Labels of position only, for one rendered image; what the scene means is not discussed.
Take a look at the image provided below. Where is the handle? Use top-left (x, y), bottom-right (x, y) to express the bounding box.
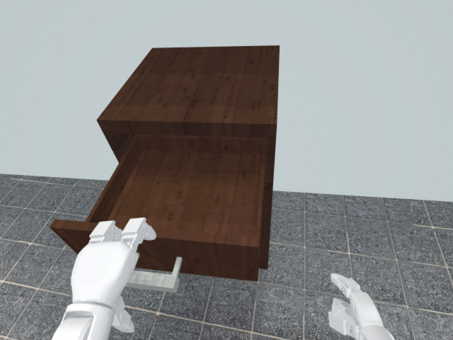
top-left (125, 252), bottom-right (183, 293)

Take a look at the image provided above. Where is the right robot forearm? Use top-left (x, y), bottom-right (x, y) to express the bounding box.
top-left (359, 324), bottom-right (395, 340)

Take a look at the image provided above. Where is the left robot forearm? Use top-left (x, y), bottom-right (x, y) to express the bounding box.
top-left (52, 301), bottom-right (115, 340)

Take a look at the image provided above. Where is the drawer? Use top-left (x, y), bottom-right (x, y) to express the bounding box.
top-left (50, 135), bottom-right (267, 282)

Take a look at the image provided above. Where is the cabinet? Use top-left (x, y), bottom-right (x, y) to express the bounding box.
top-left (97, 45), bottom-right (280, 269)

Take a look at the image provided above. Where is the robot right hand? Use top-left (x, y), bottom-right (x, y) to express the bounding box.
top-left (328, 273), bottom-right (384, 340)

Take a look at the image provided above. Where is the robot left hand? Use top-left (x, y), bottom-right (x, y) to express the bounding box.
top-left (71, 217), bottom-right (156, 333)

